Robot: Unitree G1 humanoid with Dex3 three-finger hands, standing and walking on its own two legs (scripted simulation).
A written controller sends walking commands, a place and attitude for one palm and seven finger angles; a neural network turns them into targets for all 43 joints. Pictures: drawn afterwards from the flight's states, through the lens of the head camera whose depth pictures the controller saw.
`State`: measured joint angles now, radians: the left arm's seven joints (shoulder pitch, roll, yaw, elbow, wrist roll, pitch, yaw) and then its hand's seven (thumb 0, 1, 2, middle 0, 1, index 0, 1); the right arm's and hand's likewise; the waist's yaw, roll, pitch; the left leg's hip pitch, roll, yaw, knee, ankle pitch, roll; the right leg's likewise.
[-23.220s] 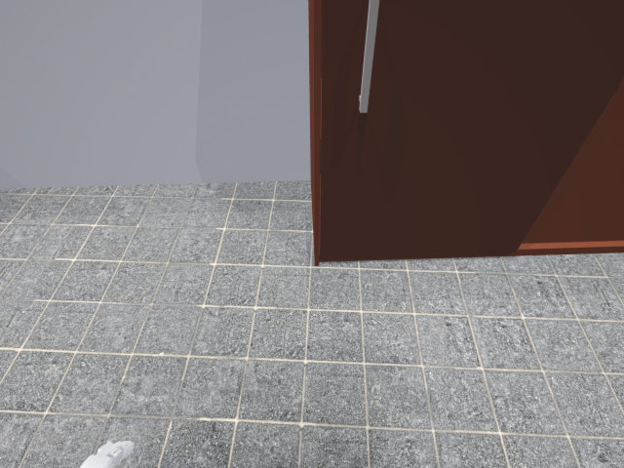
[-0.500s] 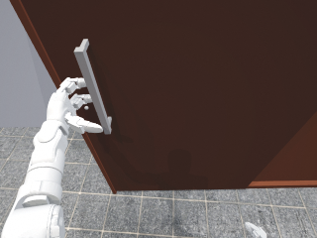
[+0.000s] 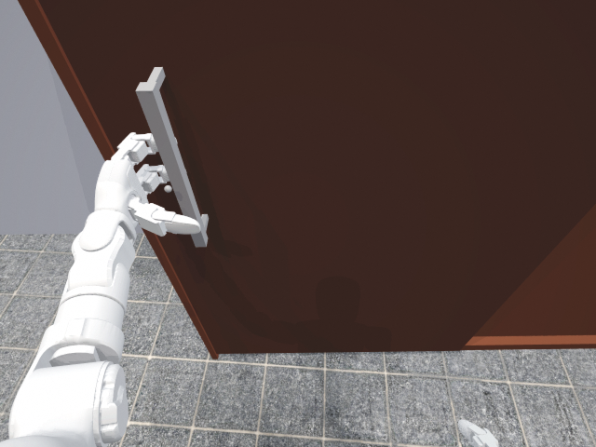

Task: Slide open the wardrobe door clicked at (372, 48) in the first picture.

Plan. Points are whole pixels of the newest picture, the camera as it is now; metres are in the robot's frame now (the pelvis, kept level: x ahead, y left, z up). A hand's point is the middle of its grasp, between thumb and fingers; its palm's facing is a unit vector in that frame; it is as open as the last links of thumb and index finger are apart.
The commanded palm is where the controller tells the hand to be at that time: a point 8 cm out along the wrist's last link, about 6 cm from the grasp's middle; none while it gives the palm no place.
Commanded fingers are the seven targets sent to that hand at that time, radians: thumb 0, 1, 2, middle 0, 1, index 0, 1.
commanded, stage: feel for the door with the fingertips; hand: left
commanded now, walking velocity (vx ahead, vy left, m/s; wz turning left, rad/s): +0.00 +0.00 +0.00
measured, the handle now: (182, 171) +0.47 +0.18 +0.12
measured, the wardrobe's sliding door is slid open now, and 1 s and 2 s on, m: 0.00 0.00 0.00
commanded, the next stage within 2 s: slide the fingers in behind the handle in 0.02 s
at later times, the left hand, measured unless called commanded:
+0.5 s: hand (168, 191) +0.42 +0.18 +0.13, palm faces +0.03 -1.00 +0.00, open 13.9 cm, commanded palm +0.38 +0.23 +0.13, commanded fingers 0.00 -0.50 0.30 -0.30 -1.20 -0.30 -1.20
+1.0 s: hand (176, 196) +0.41 +0.17 +0.12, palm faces +0.03 -1.00 +0.01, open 14.0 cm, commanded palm +0.38 +0.22 +0.13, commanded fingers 0.00 -0.50 0.30 -0.30 -1.20 -0.30 -1.20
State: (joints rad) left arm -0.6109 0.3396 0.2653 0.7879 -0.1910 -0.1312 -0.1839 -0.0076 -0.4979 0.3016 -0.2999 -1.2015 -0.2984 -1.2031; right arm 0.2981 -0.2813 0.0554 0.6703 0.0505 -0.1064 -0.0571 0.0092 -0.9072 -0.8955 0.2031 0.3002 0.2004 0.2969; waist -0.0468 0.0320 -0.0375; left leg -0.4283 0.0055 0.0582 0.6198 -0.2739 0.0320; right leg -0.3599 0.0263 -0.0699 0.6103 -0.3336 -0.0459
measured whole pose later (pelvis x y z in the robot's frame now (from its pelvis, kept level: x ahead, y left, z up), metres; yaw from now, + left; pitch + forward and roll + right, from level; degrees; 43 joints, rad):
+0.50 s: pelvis +0.00 +0.00 +0.00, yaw -1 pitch +5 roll +0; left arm -0.55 0.32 0.28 0.77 -0.20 -0.19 -0.19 -0.01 -0.50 0.30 -0.31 -1.21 -0.31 -1.21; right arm 0.35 -0.28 0.05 0.67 0.05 -0.11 -0.04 0.01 -0.91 -0.90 0.20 0.30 0.20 0.30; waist -0.05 0.04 -0.06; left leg -0.43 0.01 0.08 0.63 -0.28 0.04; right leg -0.36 0.03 -0.05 0.61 -0.33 -0.04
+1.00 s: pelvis +0.00 +0.01 +0.00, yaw +0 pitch +4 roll +0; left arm -0.53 0.27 0.22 0.67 -0.20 -0.11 -0.13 -0.01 -0.50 0.30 -0.30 -1.20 -0.30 -1.20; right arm 0.28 -0.27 0.05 0.65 0.05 -0.11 -0.04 0.01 -0.91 -0.90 0.20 0.30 0.20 0.30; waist -0.03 0.03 -0.05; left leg -0.40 0.00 0.07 0.61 -0.28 0.04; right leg -0.33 0.02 -0.06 0.60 -0.33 -0.04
